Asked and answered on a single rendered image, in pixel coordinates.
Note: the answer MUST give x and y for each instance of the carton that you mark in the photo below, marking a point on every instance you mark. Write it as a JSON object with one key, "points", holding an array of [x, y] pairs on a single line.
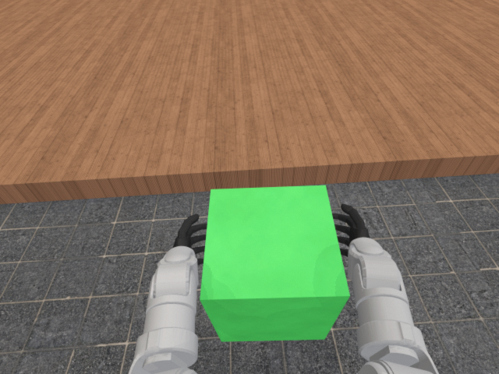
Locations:
{"points": [[272, 266]]}

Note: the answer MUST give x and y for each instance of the robot left hand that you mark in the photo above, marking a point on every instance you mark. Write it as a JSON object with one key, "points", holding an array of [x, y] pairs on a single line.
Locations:
{"points": [[184, 235]]}

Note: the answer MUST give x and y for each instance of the left robot forearm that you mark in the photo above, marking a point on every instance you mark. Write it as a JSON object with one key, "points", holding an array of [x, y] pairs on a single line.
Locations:
{"points": [[169, 340]]}

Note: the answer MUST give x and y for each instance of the robot right hand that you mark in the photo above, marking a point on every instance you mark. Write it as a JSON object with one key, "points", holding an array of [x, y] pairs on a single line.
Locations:
{"points": [[356, 227]]}

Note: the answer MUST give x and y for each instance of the right robot forearm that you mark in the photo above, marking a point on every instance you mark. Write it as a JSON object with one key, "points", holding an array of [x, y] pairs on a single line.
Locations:
{"points": [[386, 329]]}

